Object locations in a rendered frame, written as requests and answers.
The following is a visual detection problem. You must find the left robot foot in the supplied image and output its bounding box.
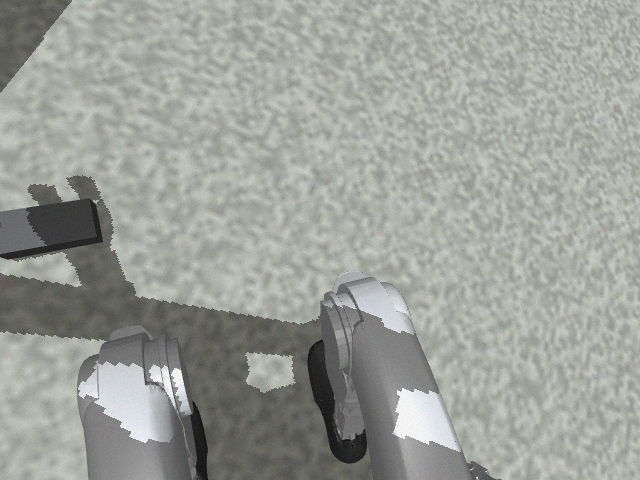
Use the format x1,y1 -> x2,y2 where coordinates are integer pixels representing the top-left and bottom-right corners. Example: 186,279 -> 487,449
190,400 -> 208,480

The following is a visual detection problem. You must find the right robot foot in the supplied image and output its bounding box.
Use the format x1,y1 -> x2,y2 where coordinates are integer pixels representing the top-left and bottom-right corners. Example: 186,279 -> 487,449
308,340 -> 367,464

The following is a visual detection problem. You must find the right robot hand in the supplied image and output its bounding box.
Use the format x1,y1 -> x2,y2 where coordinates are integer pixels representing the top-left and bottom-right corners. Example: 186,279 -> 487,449
467,461 -> 502,480

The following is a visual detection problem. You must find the small box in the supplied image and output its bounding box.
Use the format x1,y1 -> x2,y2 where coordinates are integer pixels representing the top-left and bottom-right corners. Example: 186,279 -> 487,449
0,198 -> 103,260

